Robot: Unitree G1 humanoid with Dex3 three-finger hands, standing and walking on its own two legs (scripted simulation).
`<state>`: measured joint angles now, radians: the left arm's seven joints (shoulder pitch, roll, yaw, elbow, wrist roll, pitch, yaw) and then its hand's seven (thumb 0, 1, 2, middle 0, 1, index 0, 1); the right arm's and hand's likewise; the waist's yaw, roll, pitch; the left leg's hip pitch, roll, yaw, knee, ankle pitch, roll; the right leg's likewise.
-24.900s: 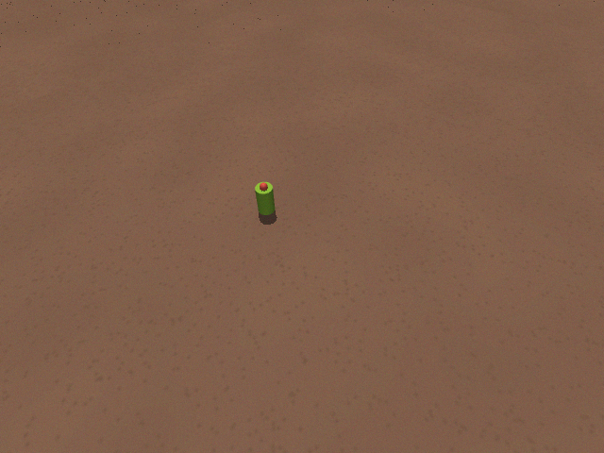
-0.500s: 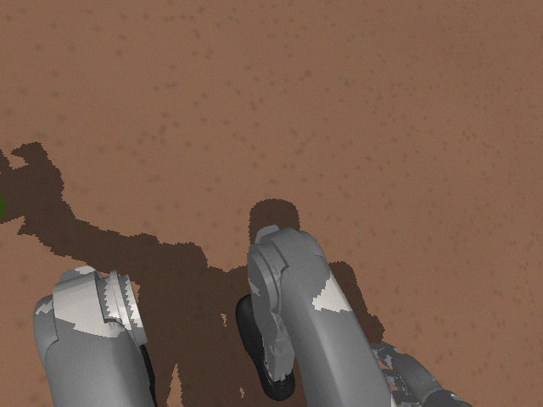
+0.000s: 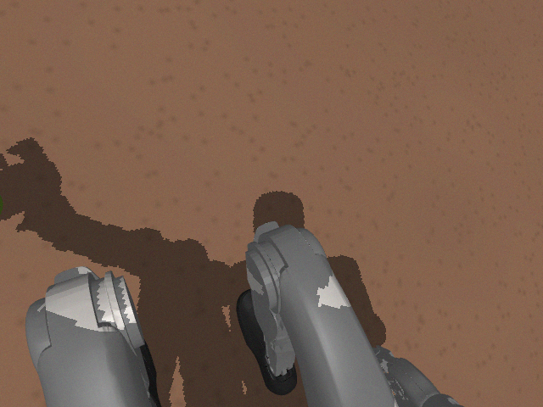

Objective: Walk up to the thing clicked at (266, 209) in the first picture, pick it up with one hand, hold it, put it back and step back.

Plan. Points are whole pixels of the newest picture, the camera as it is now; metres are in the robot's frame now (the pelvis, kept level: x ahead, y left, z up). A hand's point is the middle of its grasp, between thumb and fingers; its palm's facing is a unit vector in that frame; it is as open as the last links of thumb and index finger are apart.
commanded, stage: rest palm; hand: left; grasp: from above
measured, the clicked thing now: out of the picture +0.45 +0.36 -0.23
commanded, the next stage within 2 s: close in 0.06 s
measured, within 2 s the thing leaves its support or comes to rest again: leaves its support in 1.74 s
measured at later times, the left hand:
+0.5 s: hand out of the picture +0.44 +0.36 -0.19, palm faces -0.42 -0.12 -0.90, open 12.3 cm
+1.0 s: hand out of the picture +0.44 +0.36 -0.19, palm faces -0.42 -0.12 -0.90, open 11.7 cm
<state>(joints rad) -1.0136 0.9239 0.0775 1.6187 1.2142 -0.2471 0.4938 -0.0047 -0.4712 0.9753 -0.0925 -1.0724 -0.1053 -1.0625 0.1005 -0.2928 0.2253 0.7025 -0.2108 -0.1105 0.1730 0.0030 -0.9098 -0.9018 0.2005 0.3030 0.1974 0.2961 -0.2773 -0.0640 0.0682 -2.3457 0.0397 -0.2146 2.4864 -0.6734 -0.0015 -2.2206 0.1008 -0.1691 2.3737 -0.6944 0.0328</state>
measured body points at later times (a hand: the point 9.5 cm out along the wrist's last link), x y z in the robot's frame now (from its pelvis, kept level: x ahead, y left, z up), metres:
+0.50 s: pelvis +0.00 +0.00 +0.00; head +0.25 +0.11 +0.36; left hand +0.46 +0.36 -0.14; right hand +0.08 -0.26 -0.09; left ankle +0.07 +0.13 -0.28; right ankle +0.10 -0.11 -0.28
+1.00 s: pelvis +0.00 +0.00 +0.00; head +0.24 +0.11 +0.36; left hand +0.46 +0.36 -0.14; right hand +0.07 -0.26 -0.09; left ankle +0.07 +0.13 -0.28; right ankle +0.10 -0.11 -0.28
